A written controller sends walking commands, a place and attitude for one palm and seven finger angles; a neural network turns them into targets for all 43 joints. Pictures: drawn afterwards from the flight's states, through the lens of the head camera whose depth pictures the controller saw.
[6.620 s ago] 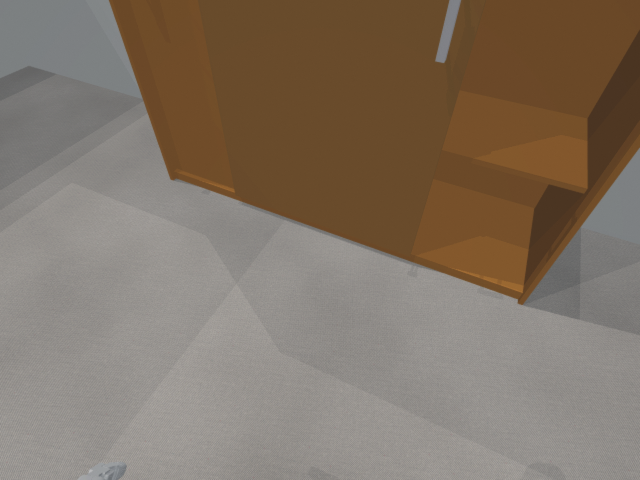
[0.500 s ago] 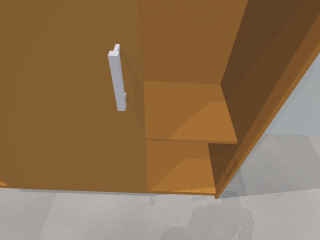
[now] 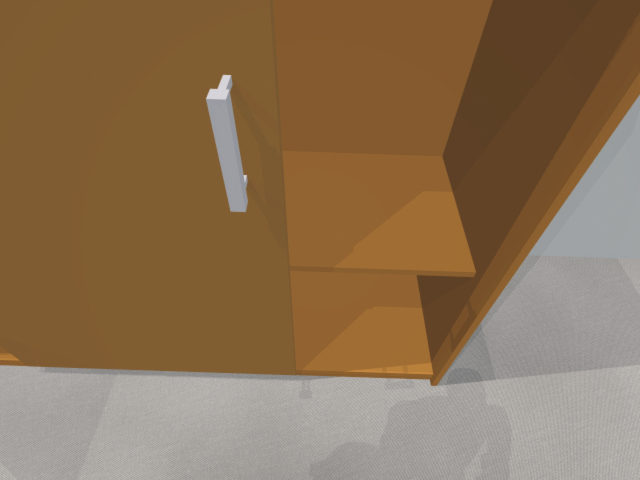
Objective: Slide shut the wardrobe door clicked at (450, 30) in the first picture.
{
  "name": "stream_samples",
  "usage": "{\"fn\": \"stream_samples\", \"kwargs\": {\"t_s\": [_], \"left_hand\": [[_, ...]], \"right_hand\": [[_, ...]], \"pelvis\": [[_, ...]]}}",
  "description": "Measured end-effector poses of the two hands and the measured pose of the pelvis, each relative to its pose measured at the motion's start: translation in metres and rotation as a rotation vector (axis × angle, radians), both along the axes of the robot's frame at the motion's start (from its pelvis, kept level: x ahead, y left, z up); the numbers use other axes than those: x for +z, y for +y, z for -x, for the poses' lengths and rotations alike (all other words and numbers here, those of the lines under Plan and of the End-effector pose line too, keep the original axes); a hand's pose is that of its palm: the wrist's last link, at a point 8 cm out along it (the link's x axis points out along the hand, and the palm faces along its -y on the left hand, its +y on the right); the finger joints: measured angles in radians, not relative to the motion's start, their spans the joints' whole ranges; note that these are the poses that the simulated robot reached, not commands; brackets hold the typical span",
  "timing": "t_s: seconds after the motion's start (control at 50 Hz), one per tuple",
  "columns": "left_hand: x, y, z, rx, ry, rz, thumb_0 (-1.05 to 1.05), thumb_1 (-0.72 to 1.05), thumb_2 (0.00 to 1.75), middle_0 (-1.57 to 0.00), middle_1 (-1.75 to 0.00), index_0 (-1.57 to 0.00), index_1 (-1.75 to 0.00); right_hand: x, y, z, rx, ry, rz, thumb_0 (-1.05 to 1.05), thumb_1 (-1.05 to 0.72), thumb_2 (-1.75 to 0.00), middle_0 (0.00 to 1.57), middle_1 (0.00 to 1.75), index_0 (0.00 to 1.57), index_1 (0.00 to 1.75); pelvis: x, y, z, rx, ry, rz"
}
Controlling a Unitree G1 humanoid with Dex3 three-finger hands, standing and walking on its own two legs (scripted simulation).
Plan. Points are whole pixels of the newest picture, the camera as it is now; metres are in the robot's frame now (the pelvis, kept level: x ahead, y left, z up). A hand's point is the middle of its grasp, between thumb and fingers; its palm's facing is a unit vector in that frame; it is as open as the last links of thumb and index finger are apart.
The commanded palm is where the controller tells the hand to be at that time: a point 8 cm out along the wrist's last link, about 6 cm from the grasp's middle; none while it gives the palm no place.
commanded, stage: raise the hand with hooked fingers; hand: left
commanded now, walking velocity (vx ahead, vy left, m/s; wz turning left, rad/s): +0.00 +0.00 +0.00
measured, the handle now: (232, 147) +0.49 +0.16 +0.16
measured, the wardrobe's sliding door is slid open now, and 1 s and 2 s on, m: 0.43 0.43 0.43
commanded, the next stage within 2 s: none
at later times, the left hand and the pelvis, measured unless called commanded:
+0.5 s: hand (153, 470) +0.13 +0.19 +0.01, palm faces +0.18 -0.98 -0.06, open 9.3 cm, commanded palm +0.13 +0.24 +0.02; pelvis -0.04 -0.03 -0.05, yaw +3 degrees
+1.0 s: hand (107, 379) +0.20 +0.24 +0.08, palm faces +0.07 -0.99 -0.08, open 12.4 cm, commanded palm +0.16 +0.29 +0.10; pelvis -0.03 +0.00 -0.02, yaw +2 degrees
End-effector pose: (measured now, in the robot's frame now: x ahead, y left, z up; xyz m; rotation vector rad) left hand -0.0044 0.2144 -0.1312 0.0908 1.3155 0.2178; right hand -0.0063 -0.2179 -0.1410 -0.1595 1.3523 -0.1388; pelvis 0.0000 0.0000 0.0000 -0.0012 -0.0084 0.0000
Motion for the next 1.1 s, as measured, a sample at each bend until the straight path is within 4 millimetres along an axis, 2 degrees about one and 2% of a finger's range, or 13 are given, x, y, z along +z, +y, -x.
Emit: {"fn": "stream_samples", "kwargs": {"t_s": [0.04, 0.1, 0.16, 0.22, 0.3, 0.38, 0.48, 0.56, 0.64, 0.74, 0.82, 0.96, 1.1], "left_hand": [[0.032, 0.022, -0.041, 0.009, -0.25, -0.1, 0.05, 0.97, 0.9, -0.2, -0.31, -0.21, -0.31], [0.092, 0.031, -0.108, -0.018, -0.644, -0.155, 0.06, 0.95, 0.88, -0.2, -0.33, -0.21, -0.32], [0.142, 0.018, -0.165, -0.09, -1.034, -0.11, 0.04, 0.89, 0.86, -0.2, -0.36, -0.2, -0.35], [0.157, -0.005, -0.187, -0.176, -1.31, 0.037, 0.03, 0.81, 0.84, -0.2, -0.39, -0.21, -0.39], [0.138, -0.018, -0.17, -0.253, -1.335, 0.133, 0.01, 0.71, 0.81, -0.21, -0.45, -0.22, -0.44], [0.117, -0.003, -0.131, -0.15, -1.204, 0.076, 0.01, 0.6, 0.77, -0.22, -0.51, -0.23, -0.5], [0.135, 0.023, -0.104, -0.092, -1.279, -0.076, 0.01, 0.48, 0.72, -0.23, -0.58, -0.24, -0.57], [0.157, 0.025, -0.121, -0.185, -1.372, -0.048, 0.01, 0.38, 0.68, -0.23, -0.64, -0.24, -0.63], [0.167, 0.027, -0.148, -0.257, -1.323, 0.026, 0.01, 0.28, 0.64, -0.24, -0.7, -0.25, -0.69], [0.181, 0.043, -0.166, -0.224, -1.275, 0.023, 0.01, 0.17, 0.59, -0.25, -0.77, -0.26, -0.77], [0.196, 0.055, -0.17, -0.208, -1.305, -0.007, 0.0, 0.08, 0.55, -0.26, -0.83, -0.26, -0.83], [0.21, 0.068, -0.174, -0.218, -1.327, -0.013, 0.0, -0.09, 0.48, -0.27, -0.94, -0.28, -0.93], [0.238, 0.085, -0.181, -0.207, -1.383, -0.047, 0.0, -0.25, 0.41, -0.28, -1.04, -0.29, -1.04]], "right_hand": [[0.006, -0.011, -0.016, -0.007, -0.152, 0.029, 0.02, -0.93, -0.9, 0.2, 0.3, 0.2, 0.3], [0.014, -0.027, -0.051, 0.015, -0.371, 0.064, 0.02, -0.93, -0.9, 0.2, 0.3, 0.2, 0.3], [0.025, -0.042, -0.091, 0.054, -0.561, 0.096, 0.02, -0.92, -0.9, 0.2, 0.3, 0.2, 0.3], [0.041, -0.052, -0.128, 0.081, -0.713, 0.114, 0.02, -0.91, -0.9, 0.2, 0.3, 0.2, 0.3], [0.061, -0.055, -0.168, 0.125, -0.848, 0.121, 0.01, -0.91, -0.9, 0.2, 0.3, 0.2, 0.3], [0.071, -0.045, -0.192, 0.173, -0.905, 0.108, 0.01, -0.91, -0.9, 0.2, 0.3, 0.2, 0.3], [0.059, -0.022, -0.195, 0.257, -0.883, 0.06, 0.01, -0.9, -0.9, 0.2, 0.3, 0.2, 0.3], [0.037, -0.007, -0.175, 0.274, -0.806, 0.005, 0.01, -0.9, -0.9, 0.2, 0.3, 0.2, 0.3], [0.025, -0.004, -0.146, 0.217, -0.727, -0.024, 0.01, -0.9, -0.9, 0.21, 0.3, 0.21, 0.3], [0.025, -0.014, -0.113, 0.135, -0.673, -0.004, 0.01, -0.9, -0.9, 0.21, 0.3, 0.21, 0.3], [0.031, -0.027, -0.101, 0.115, -0.656, 0.04, 0.01, -0.9, -0.9, 0.21, 0.3, 0.21, 0.3], [0.05, -0.038, -0.11, 0.134, -0.693, 0.108, 0.01, -0.9, -0.9, 0.2, 0.3, 0.2, 0.3], [0.071, -0.018, -0.143, 0.173, -0.806, 0.09, 0.01, -0.9, -0.9, 0.2, 0.3, 0.2, 0.3]], "pelvis": [[-0.003, -0.001, 0.003, 0.003, 0.011, -0.01], [-0.008, 0.0, 0.009, 0.031, 0.028, -0.006], [-0.017, -0.001, 0.017, 0.034, 0.078, -0.004], [-0.031, -0.006, 0.025, 0.012, 0.127, -0.009], [-0.047, -0.013, 0.031, -0.001, 0.143, -0.016], [-0.052, -0.019, 0.034, 0.015, 0.134, -0.005], [-0.055, -0.025, 0.04, 0.053, 0.128, 0.026], [-0.053, -0.026, 0.046, 0.069, 0.116, 0.042], [-0.045, -0.025, 0.047, 0.059, 0.102, 0.039], [-0.033, -0.02, 0.041, 0.034, 0.089, 0.024], [-0.027, -0.014, 0.038, 0.025, 0.08, 0.02], [-0.02, -0.004, 0.034, 0.026, 0.056, 0.021], [-0.013, 0.004, 0.032, 0.035, 0.016, 0.023]]}}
